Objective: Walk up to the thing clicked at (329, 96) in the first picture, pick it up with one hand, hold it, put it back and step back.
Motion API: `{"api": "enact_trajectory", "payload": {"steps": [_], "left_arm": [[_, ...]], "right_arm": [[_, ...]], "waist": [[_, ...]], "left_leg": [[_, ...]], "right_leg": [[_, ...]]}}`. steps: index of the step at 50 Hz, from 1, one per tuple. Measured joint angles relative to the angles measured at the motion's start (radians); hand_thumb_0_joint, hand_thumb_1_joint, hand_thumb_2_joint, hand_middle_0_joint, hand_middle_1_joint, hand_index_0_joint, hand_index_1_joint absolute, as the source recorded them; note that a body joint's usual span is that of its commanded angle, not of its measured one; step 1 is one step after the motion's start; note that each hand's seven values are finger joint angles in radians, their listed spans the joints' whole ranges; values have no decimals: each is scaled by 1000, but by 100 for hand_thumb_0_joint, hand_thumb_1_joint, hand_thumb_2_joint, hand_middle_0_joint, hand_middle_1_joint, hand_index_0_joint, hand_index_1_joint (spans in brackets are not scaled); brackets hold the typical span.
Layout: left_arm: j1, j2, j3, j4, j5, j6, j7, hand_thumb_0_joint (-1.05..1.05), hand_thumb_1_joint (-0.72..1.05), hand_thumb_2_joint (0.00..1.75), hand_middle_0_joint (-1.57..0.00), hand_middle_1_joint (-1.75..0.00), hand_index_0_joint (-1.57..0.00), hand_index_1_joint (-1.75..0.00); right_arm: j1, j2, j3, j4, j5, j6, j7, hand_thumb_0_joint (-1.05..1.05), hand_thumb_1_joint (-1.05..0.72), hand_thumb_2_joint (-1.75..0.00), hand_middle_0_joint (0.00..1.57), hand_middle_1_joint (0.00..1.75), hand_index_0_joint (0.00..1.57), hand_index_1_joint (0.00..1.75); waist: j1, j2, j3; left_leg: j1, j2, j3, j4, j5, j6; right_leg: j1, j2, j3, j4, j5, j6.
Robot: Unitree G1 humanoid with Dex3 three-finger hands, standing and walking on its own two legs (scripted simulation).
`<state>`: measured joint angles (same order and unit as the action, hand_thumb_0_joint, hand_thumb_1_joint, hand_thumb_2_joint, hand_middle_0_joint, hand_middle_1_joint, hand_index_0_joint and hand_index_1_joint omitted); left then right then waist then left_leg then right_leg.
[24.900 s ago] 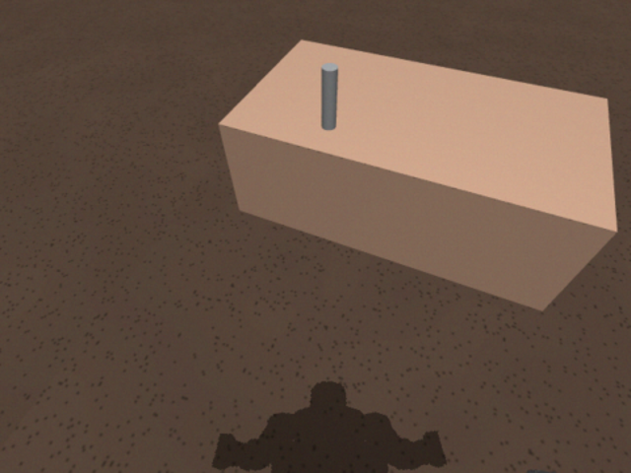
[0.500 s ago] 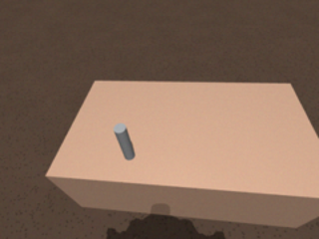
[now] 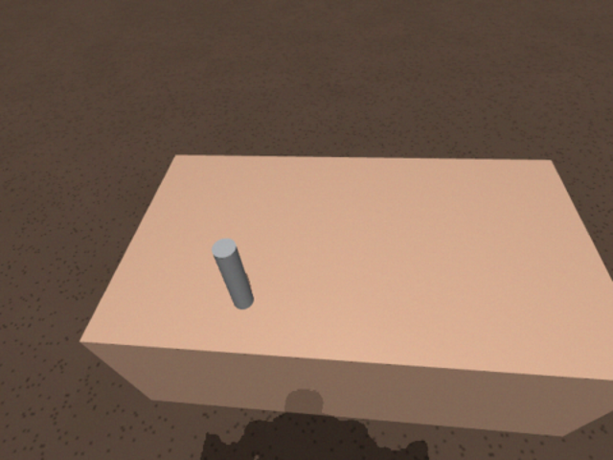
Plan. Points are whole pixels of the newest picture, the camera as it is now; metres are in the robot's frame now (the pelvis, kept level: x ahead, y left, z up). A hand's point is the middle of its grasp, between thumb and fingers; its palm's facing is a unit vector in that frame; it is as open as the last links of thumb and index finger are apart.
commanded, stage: stand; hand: left
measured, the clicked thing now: (234, 276) +0.51 +0.21 -0.22
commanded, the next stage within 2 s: none
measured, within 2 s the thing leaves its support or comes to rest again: neither
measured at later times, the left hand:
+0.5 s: hand out of the picture +0.08 +0.25 -0.15, palm faces +0.00 -0.93 -0.36, open 7.4 cm
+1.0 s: hand out of the picture +0.10 +0.26 -0.15, palm faces -0.01 -0.93 -0.36, open 7.3 cm
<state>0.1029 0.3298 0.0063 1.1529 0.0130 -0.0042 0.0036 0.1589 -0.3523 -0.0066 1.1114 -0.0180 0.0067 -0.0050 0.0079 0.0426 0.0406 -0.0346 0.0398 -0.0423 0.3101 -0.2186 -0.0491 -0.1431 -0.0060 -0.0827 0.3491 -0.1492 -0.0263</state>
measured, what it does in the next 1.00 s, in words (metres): stands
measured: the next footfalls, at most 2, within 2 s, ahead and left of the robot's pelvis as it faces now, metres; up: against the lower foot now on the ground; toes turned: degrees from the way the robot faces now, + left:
none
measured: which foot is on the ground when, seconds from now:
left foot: down 0.00-1.00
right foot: down 0.00-1.00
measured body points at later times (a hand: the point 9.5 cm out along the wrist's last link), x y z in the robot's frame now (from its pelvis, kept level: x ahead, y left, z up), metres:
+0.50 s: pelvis +0.01 +0.00 +0.00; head +0.02 -0.01 +0.45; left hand +0.08 +0.30 -0.13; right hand +0.07 -0.30 -0.14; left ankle -0.03 +0.15 -0.75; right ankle +0.03 -0.10 -0.75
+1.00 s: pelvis +0.02 +0.00 +0.00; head +0.02 -0.01 +0.45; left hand +0.10 +0.30 -0.12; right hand +0.08 -0.29 -0.14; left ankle -0.03 +0.15 -0.75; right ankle +0.03 -0.10 -0.75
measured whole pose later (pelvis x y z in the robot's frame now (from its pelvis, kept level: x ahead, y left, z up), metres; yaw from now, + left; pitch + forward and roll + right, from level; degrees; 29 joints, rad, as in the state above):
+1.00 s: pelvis +0.02 +0.00 +0.00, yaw -1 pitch -3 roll +0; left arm 0.09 0.33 0.01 1.14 0.01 -0.01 0.00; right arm 0.13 -0.35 0.00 1.11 -0.02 0.00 0.00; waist 0.01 0.03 0.05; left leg -0.01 0.04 -0.02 0.29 -0.23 -0.04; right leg -0.14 -0.01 -0.07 0.35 -0.17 -0.02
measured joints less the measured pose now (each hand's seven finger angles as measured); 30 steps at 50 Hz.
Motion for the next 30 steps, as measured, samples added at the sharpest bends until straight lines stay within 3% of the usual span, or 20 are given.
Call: {"api": "enact_trajectory", "payload": {"steps": [6, 14, 20, 30], "left_arm": [[4, 1, 2, 1, -2, 2, -3, 0, 27, 73, -19, -28, -20, -28], [5, 1, 2, 1, -4, 2, -4, 0, 73, 86, -20, -30, -21, -30], [0, 1, 2, -1, -5, -1, -5, 0, 85, 89, -20, -30, -21, -30], [-6, 1, 5, -3, -7, -1, -7, 0, 90, 90, -20, -30, -21, -30]], "right_arm": [[4, -1, 0, 2, -1, -3, 0, 0, -91, -90, 20, 30, 20, 30], [3, -2, 2, 5, 0, -3, 0, 0, -91, -90, 20, 30, 20, 30], [-2, 0, 5, 4, 1, -3, 1, 0, -91, -90, 20, 30, 20, 30], [-11, 1, 7, -1, 1, -7, -1, 0, -91, -90, 20, 30, 20, 30]], "waist": [[1, -5, 5], [-1, -6, 10], [-1, -8, 12], [-1, -12, 13]], "left_leg": [[1, 0, 3, -5, 0, -1], [4, 1, 6, -6, -5, -1], [6, 3, 7, -7, -9, -1], [12, 3, 10, -13, -14, 1]], "right_leg": [[-5, 0, 3, 4, -4, -1], [-4, 1, 5, 7, -10, -1], [-2, 3, 6, 4, -12, 0], [1, 3, 9, 2, -18, 2]]}}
